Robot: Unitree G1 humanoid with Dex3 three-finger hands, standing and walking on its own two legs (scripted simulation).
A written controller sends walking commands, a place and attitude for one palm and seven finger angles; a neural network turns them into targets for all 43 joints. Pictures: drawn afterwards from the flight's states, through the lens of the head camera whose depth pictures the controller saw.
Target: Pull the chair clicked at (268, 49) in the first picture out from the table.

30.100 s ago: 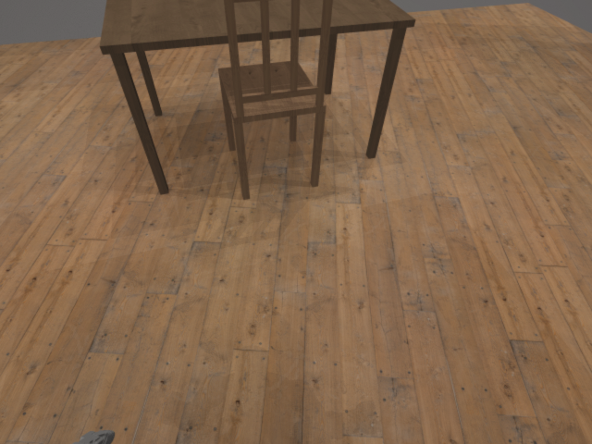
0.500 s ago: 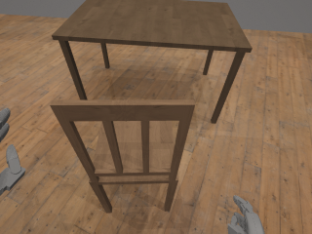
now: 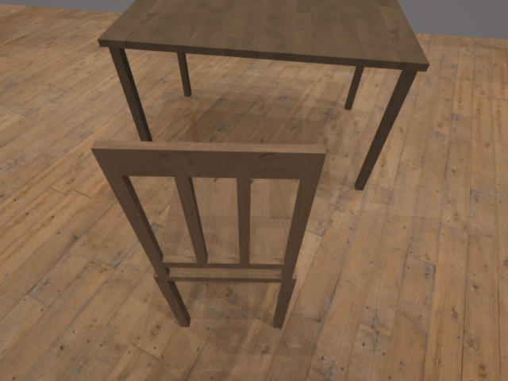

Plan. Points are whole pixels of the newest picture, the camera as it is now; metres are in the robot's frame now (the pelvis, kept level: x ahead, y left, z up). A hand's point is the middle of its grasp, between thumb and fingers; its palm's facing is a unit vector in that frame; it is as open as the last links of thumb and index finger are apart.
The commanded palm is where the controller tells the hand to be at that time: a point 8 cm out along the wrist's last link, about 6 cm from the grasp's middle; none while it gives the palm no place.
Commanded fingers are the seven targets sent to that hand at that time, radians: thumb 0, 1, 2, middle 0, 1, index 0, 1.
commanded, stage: let the arm hang, fingers relaxed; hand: left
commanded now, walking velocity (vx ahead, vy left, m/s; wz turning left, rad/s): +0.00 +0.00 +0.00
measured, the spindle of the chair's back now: (194, 224) +0.42 +0.15 -0.07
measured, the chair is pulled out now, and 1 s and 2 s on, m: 0.62 0.62 0.62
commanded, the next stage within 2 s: look to check the result in 0.62 s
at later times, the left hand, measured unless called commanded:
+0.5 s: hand out of the picture -0.01 +0.15 -0.17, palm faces +0.03 -0.98 -0.18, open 7.3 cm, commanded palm none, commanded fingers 0.00 0.90 0.90 -0.20 -0.30 -0.20 -0.30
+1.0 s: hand out of the picture +0.00 +0.15 -0.17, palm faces +0.03 -0.98 -0.17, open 7.3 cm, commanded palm none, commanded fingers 0.00 0.90 0.90 -0.20 -0.30 -0.20 -0.30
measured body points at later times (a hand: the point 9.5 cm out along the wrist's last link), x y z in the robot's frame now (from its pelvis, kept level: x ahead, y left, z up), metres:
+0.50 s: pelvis +0.00 -0.01 +0.00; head +0.00 -0.02 +0.45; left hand -0.01 +0.20 -0.16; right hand -0.02 -0.21 -0.17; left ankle +0.02 +0.14 -0.74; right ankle +0.02 -0.13 -0.74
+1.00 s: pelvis +0.00 -0.01 +0.00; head +0.01 -0.02 +0.45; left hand +0.00 +0.20 -0.16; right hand -0.02 -0.22 -0.16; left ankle +0.02 +0.14 -0.74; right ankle +0.02 -0.13 -0.74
